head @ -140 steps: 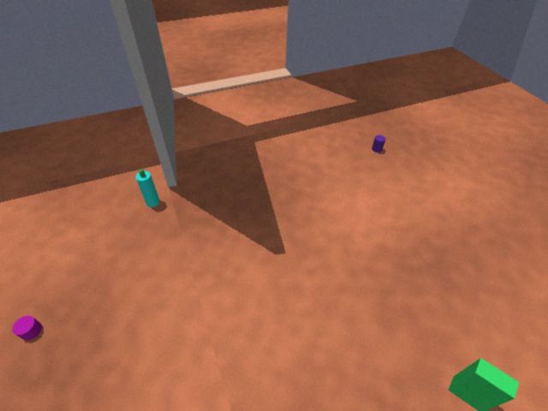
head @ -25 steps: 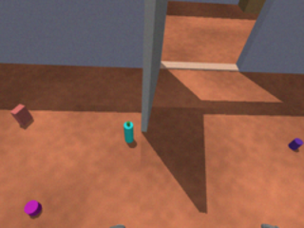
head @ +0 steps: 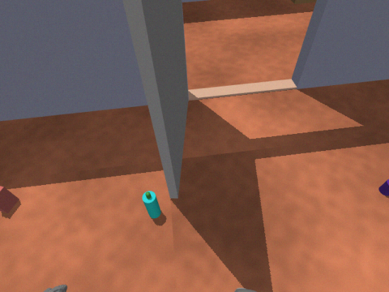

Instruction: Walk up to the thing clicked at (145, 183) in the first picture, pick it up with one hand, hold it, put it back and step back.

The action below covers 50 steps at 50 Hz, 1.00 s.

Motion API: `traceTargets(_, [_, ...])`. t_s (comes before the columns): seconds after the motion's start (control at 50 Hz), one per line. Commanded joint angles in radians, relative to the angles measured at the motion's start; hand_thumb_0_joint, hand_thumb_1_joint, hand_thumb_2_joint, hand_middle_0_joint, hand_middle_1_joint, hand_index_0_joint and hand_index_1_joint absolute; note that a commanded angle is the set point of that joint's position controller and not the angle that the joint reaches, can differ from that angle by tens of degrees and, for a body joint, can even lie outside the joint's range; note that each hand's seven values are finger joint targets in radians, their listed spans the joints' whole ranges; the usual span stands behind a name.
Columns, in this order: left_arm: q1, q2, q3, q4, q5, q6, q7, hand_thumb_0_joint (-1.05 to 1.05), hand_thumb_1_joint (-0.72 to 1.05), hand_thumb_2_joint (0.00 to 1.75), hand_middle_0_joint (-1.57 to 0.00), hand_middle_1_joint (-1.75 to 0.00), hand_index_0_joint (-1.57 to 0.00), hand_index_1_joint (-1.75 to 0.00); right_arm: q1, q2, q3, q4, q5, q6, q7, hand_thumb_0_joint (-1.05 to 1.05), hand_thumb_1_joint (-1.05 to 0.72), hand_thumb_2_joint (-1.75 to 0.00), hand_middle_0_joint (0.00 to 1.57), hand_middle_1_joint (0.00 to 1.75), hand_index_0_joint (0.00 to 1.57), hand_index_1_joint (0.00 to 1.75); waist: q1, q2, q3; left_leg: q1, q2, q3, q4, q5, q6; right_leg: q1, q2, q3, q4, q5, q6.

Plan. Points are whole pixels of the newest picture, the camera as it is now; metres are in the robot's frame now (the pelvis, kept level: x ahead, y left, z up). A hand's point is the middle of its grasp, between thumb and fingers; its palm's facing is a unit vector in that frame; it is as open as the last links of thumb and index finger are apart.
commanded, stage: walk up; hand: left
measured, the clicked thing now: (151, 203) +0.63 +0.24 -0.65
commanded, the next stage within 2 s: none
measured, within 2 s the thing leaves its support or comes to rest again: neither
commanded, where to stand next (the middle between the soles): +0.33 +0.00 m, yaw +1 degrees
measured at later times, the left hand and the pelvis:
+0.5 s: hand (78, 271) +0.21 +0.29 -0.14, palm faces -0.06 -0.94 -0.33, open 7.4 cm; pelvis +0.17 +0.02 +0.01, yaw +0 degrees
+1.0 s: hand (97, 225) +0.32 +0.26 -0.14, palm faces -0.01 -0.91 -0.41, open 7.4 cm; pelvis +0.25 -0.01 +0.00, yaw +1 degrees
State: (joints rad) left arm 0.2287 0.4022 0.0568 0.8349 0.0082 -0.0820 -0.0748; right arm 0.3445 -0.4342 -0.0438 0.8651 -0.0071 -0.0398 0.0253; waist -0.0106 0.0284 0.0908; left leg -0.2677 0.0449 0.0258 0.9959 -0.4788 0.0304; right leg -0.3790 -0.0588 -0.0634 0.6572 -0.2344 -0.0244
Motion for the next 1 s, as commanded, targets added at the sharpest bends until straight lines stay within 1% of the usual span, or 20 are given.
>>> traceTargets(0.0, [0.114, 0.285, 0.08, -0.047, -0.015, -0.007, 0.045, 0.0, 0.9, 0.9, -0.2, -0.3, -0.2, -0.3, 0.019, -0.192, -0.057, -0.069, 0.016, -0.038, -0.009, 0.0, -0.9, -0.9, 0.2, 0.3, 0.2, 0.3, 0.045, -0.176, -0.046, -0.338, 0.046, -0.077, 0.133, 0.067, 0.007, 0.261, -0.257, 0.363, -0.353, -0.018, -0.212])
traceTargets(0.06, [0.081, 0.265, 0.07, -0.068, -0.003, -0.009, 0.04, 0.0, 0.9, 0.9, -0.2, -0.3, -0.2, -0.3, 0.048, -0.177, -0.062, -0.04, 0.0, -0.029, 0.017, 0.0, -0.9, -0.9, 0.2, 0.3, 0.2, 0.3, 0.024, -0.2, -0.033, -0.237, 0.04, -0.019, -0.026, 0.145, -0.016, 0.139, -0.175, 0.194, -0.379, 0.002, -0.197])
traceTargets(0.2, [0.087, 0.285, 0.072, -0.101, 0.005, -0.006, 0.026, 0.0, 0.9, 0.9, -0.2, -0.3, -0.2, -0.3, -0.061, -0.156, -0.068, -0.069, -0.01, -0.048, 0.029, 0.0, -0.9, -0.9, 0.2, 0.3, 0.2, 0.3, 0.054, -0.171, -0.038, -0.125, 0.026, 0.035, -0.341, 0.263, -0.026, 0.107, -0.207, 0.178, -0.367, -0.173, -0.198])
traceTargets(0.28, [0.043, 0.234, 0.044, -0.112, 0.009, 0.007, 0.026, 0.0, 0.9, 0.9, -0.2, -0.3, -0.2, -0.3, 0.098, -0.193, -0.09, -0.013, -0.014, -0.07, 0.013, 0.0, -0.9, -0.9, 0.2, 0.3, 0.2, 0.3, -0.057, -0.03, -0.086, 0.227, -0.017, 0.033, -0.456, 0.224, 0.005, -0.083, -0.138, 0.1, -0.096, -0.168, -0.129])
traceTargets(0.3, [0.076, 0.174, 0.024, -0.117, 0.003, 0.008, 0.027, 0.0, 0.9, 0.9, -0.2, -0.3, -0.2, -0.3, 0.168, -0.259, -0.108, -0.004, -0.022, -0.077, 0.001, 0.0, -0.9, -0.9, 0.2, 0.3, 0.2, 0.3, -0.089, 0.179, -0.113, 0.33, 0.11, -0.193, -0.592, 0.005, 0.054, -0.201, -0.053, 0.023, 0.202, -0.125, -0.079])
traceTargets(0.32, [0.099, 0.149, 0.02, -0.109, -0.01, 0.015, 0.03, 0.0, 0.9, 0.9, -0.2, -0.3, -0.2, -0.3, 0.184, -0.333, -0.12, -0.032, -0.023, -0.082, -0.005, 0.0, -0.9, -0.9, 0.2, 0.3, 0.2, 0.3, -0.084, 0.263, -0.074, 0.329, 0.341, -0.65, -0.789, -0.174, 0.138, -0.373, 0.092, 0.021, 0.409, -0.267, -0.026])
traceTargets(0.34, [0.092, 0.253, 0.044, -0.082, -0.001, 0.024, 0.047, 0.0, 0.9, 0.9, -0.2, -0.3, -0.2, -0.3, 0.137, -0.34, -0.124, -0.049, 0.003, -0.077, -0.002, 0.0, -0.9, -0.9, 0.2, 0.3, 0.2, 0.3, -0.07, 0.138, -0.04, 0.26, 0.403, -0.7, -0.775, -0.146, 0.226, -0.359, 0.026, 0.124, 0.49, -0.304, -0.034])
traceTargets(0.36, [0.105, 0.264, 0.041, -0.07, -0.003, 0.024, 0.05, 0.0, 0.9, 0.9, -0.2, -0.3, -0.2, -0.3, 0.085, -0.306, -0.112, -0.061, 0.008, -0.075, -0.006, 0.0, -0.9, -0.9, 0.2, 0.3, 0.2, 0.3, -0.035, 0.065, -0.035, 0.243, 0.371, -0.582, -0.744, -0.014, 0.24, -0.355, 0.0, 0.152, 0.513, -0.25, -0.03])
traceTargets(0.4, [0.114, 0.246, 0.044, -0.037, -0.008, 0.024, 0.046, 0.0, 0.9, 0.9, -0.2, -0.3, -0.2, -0.3, 0.051, -0.247, -0.086, -0.077, 0.004, -0.078, -0.014, 0.0, -0.9, -0.9, 0.2, 0.3, 0.2, 0.3, -0.014, 0.053, -0.028, 0.171, 0.278, -0.359, -0.713, 0.231, 0.182, -0.272, -0.029, 0.171, 0.441, -0.173, -0.024])
traceTargets(0.44, [0.142, 0.232, 0.045, -0.016, -0.004, 0.028, 0.036, 0.0, 0.9, 0.9, -0.2, -0.3, -0.2, -0.3, 0.027, -0.249, -0.083, -0.076, 0.003, -0.079, -0.014, 0.0, -0.9, -0.9, 0.2, 0.3, 0.2, 0.3, 0.001, 0.118, -0.037, 0.099, 0.248, -0.234, -0.703, 0.33, 0.183, -0.184, -0.043, 0.126, 0.366, -0.137, -0.002])
traceTargets(0.48, [0.129, 0.211, 0.043, -0.024, -0.001, 0.033, 0.024, 0.0, 0.9, 0.9, -0.2, -0.3, -0.2, -0.3, 0.018, -0.248, -0.084, -0.092, -0.003, -0.074, -0.013, 0.0, -0.9, -0.9, 0.2, 0.3, 0.2, 0.3, -0.005, 0.145, -0.045, 0.114, 0.234, -0.181, -0.697, 0.332, 0.204, -0.171, -0.045, 0.079, 0.273, -0.127, 0.014])
traceTargets(0.58, [0.081, 0.155, 0.032, -0.008, -0.005, 0.028, 0.044, 0.0, 0.9, 0.9, -0.2, -0.3, -0.2, -0.3, -0.027, -0.216, -0.058, -0.094, -0.001, -0.049, -0.021, 0.0, -0.9, -0.9, 0.2, 0.3, 0.2, 0.3, 0.01, 0.146, -0.05, 0.004, 0.19, -0.045, -0.544, 0.8, 0.17, 0.007, -0.001, 0.002, 0.074, 0.023, 0.014])
traceTargets(0.62, [0.108, 0.153, 0.032, 0.022, -0.004, 0.022, 0.059, 0.0, 0.9, 0.9, -0.2, -0.3, -0.2, -0.3, -0.068, -0.216, -0.053, -0.092, 0.012, -0.031, -0.025, 0.0, -0.9, -0.9, 0.2, 0.3, 0.2, 0.3, 0.036, 0.113, -0.091, -0.026, 0.163, -0.016, -0.434, 0.712, 0.141, 0.124, 0.036, -0.027, -0.045, 0.122, 0.004])
traceTargets(0.66, [0.142, 0.206, 0.048, 0.05, 0.004, 0.008, 0.07, 0.0, 0.9, 0.9, -0.2, -0.3, -0.2, -0.3, -0.052, -0.133, -0.023, -0.088, 0.023, -0.014, -0.027, 0.0, -0.9, -0.9, 0.2, 0.3, 0.2, 0.3, 0.064, -0.053, -0.135, -0.121, 0.082, 0.012, -0.264, 0.373, 0.062, 0.29, 0.0, 0.051, -0.152, 0.235, -0.024])
traceTargets(0.68, [0.191, 0.304, 0.078, 0.027, 0.01, 0.0, 0.067, 0.0, 0.9, 0.9, -0.2, -0.3, -0.2, -0.3, 0.001, -0.096, -0.013, -0.111, 0.023, -0.013, -0.02, 0.0, -0.9, -0.9, 0.2, 0.3, 0.2, 0.3, 0.064, -0.264, -0.193, -0.244, -0.016, 0.061, -0.049, 0.027, 0.033, 0.377, -0.197, 0.363, -0.251, 0.018, -0.092])
traceTargets(0.7, [0.168, 0.361, 0.085, 0.01, 0.003, -0.001, 0.067, 0.0, 0.9, 0.9, -0.2, -0.3, -0.2, -0.3, 0.011, -0.146, -0.027, -0.091, 0.012, 0.001, -0.026, 0.0, -0.9, -0.9, 0.2, 0.3, 0.2, 0.3, 0.067, -0.256, -0.181, -0.312, -0.046, 0.006, 0.069, -0.154, 0.015, 0.336, -0.361, 0.615, -0.346, -0.142, -0.233])
traceTargets(0.72, [0.138, 0.365, 0.084, 0.004, 0.0, 0.005, 0.07, 0.0, 0.9, 0.9, -0.2, -0.3, -0.2, -0.3, -0.026, -0.206, -0.051, -0.066, 0.0, 0.009, -0.035, 0.0, -0.9, -0.9, 0.2, 0.3, 0.2, 0.3, 0.071, -0.193, -0.121, -0.335, -0.006, -0.062, 0.133, -0.154, 0.015, 0.267, -0.376, 0.663, -0.355, -0.267, -0.271])
traceTargets(0.84, [0.032, 0.28, 0.051, -0.01, 0.019, 0.011, 0.077, 0.0, 0.9, 0.9, -0.2, -0.3, -0.2, -0.3, 0.004, -0.16, -0.043, 0.02, -0.005, 0.013, -0.012, 0.0, -0.9, -0.9, 0.2, 0.3, 0.2, 0.3, 0.03, -0.213, -0.084, -0.193, 0.018, -0.022, -0.112, 0.023, -0.01, 0.097, -0.197, 0.282, -0.301, -0.07, -0.187])
traceTargets(0.94, [-0.069, 0.243, 0.027, -0.003, 0.001, 0.035, 0.076, 0.0, 0.9, 0.9, -0.2, -0.3, -0.2, -0.3, -0.011, -0.146, -0.045, 0.074, -0.008, 0.009, -0.018, 0.0, -0.9, -0.9, 0.2, 0.3, 0.2, 0.3, -0.009, -0.161, -0.108, 0.083, -0.026, 0.023, -0.38, 0.213, -0.006, -0.093, -0.174, 0.201, -0.191, -0.112, -0.133])
traceTargets(0.98, [-0.059, 0.18, -0.002, 0.006, -0.007, 0.043, 0.074, 0.0, 0.9, 0.9, -0.2, -0.3, -0.2, -0.3, -0.04, -0.184, -0.051, 0.071, -0.019, 0.0, -0.026, 0.0, -0.9, -0.9, 0.2, 0.3, 0.2, 0.3, -0.014, -0.045, -0.105, 0.118, 0.051, -0.114, -0.536, 0.151, 0.024, -0.152, -0.123, 0.168, -0.111, -0.186, -0.066])
